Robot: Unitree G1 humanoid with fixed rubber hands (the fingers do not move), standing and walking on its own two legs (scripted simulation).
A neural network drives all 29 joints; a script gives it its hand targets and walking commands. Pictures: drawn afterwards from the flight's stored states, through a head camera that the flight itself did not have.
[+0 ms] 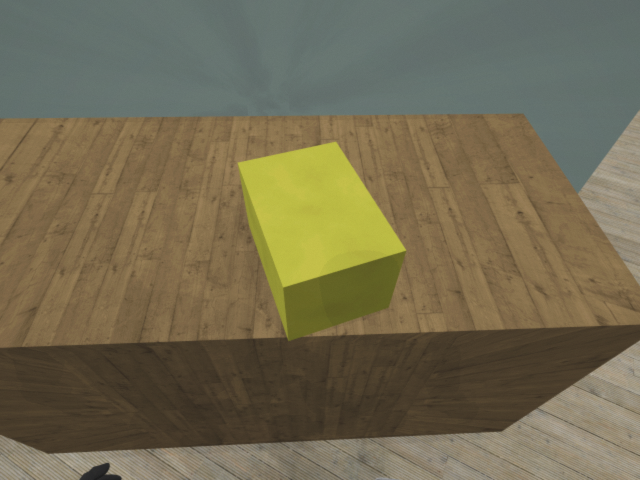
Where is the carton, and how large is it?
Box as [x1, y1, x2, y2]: [238, 142, 405, 340]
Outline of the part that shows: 336,142 238,162 249,226 288,340 388,307 405,253 404,247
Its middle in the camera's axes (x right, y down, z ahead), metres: -0.01 +0.00 +0.61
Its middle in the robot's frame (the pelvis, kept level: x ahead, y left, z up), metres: +0.47 +0.01 +0.00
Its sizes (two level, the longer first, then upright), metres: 0.243 0.166 0.148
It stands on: a pedestal, 0.67 m high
